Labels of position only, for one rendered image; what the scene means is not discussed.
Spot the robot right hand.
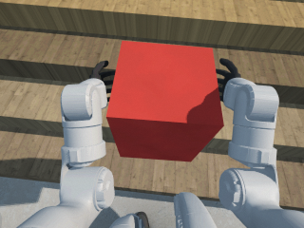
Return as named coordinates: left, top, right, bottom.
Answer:
left=216, top=58, right=241, bottom=102

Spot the left robot forearm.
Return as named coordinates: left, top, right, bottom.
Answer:
left=59, top=78, right=108, bottom=201

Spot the carton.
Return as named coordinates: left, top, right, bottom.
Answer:
left=106, top=41, right=224, bottom=162

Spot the right robot thigh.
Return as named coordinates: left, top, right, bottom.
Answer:
left=173, top=192, right=217, bottom=228

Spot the robot left upper arm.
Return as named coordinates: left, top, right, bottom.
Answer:
left=16, top=166, right=115, bottom=228

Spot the robot right upper arm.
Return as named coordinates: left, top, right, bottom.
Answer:
left=218, top=167, right=304, bottom=228

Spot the robot left foot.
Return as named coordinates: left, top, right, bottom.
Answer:
left=137, top=211, right=150, bottom=228

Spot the robot left hand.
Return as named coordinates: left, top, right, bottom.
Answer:
left=89, top=60, right=116, bottom=102

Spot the right robot forearm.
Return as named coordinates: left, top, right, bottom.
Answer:
left=223, top=77, right=280, bottom=199

